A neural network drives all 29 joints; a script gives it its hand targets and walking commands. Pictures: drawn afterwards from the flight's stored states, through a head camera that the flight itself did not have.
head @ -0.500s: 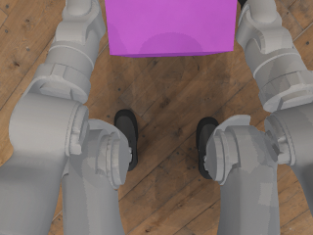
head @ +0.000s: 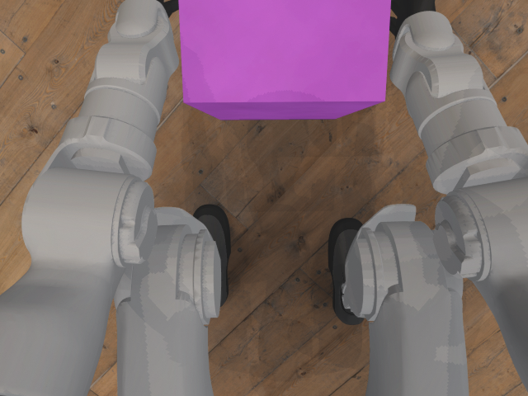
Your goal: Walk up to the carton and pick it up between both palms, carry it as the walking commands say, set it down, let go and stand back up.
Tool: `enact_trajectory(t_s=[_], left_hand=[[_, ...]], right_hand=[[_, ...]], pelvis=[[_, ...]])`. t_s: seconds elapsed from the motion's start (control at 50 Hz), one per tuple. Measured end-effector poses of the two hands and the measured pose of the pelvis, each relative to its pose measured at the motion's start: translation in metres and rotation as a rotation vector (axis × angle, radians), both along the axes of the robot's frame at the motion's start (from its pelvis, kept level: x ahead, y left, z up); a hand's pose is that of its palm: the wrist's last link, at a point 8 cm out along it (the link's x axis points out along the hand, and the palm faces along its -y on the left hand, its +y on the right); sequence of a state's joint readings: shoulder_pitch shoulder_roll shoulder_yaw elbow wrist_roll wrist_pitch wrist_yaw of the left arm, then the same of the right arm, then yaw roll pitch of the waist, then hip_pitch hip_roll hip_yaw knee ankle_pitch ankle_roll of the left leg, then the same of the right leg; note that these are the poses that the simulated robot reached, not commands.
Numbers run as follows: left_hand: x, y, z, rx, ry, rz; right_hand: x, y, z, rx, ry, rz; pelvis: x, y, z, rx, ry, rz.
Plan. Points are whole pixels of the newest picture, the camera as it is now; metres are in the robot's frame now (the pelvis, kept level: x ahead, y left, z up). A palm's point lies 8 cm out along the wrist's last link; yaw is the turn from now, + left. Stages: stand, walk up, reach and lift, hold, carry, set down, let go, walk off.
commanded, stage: reach and lift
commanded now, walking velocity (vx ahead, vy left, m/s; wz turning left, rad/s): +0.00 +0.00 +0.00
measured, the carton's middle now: (280, 31) +0.54 +0.01 -0.23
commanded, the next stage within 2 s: none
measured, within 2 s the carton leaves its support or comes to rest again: leaves its support in 0.02 s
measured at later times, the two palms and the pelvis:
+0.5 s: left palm out of the picture +0.54 +0.17 -0.09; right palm (415, 3) +0.53 -0.11 -0.11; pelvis -0.02 +0.01 +0.03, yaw -1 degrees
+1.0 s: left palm out of the picture +0.52 +0.16 -0.05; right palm (455, 3) +0.51 -0.13 -0.06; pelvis -0.02 +0.01 +0.06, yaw -2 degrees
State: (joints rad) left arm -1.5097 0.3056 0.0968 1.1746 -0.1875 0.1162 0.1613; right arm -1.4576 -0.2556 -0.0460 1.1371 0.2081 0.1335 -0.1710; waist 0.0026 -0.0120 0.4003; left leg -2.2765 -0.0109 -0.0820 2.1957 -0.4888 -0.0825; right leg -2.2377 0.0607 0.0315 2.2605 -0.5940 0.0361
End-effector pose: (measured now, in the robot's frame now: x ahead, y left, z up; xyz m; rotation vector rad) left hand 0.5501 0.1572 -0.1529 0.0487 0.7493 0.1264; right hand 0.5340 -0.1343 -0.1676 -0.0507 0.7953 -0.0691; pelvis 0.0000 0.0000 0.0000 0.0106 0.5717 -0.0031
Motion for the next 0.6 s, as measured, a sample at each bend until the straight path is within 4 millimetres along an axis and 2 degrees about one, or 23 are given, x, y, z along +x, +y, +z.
enact_trajectory(t_s=[0.14,0.36,0.6], left_hand=[[0.007,0.000,0.015,0.001,-0.046,-0.002],[-0.003,0.009,0.052,-0.031,-0.082,0.054],[-0.006,0.016,0.073,-0.037,-0.109,0.073]], right_hand=[[0.002,0.002,0.006,-0.021,-0.007,0.013],[-0.004,0.012,0.041,0.012,-0.025,-0.013],[-0.003,0.020,0.062,0.031,-0.049,-0.024]], pelvis=[[-0.007,0.005,0.011,-0.001,-0.073,-0.029],[-0.013,0.011,0.024,-0.016,-0.119,-0.022],[-0.015,0.013,0.038,-0.031,-0.115,-0.006]])
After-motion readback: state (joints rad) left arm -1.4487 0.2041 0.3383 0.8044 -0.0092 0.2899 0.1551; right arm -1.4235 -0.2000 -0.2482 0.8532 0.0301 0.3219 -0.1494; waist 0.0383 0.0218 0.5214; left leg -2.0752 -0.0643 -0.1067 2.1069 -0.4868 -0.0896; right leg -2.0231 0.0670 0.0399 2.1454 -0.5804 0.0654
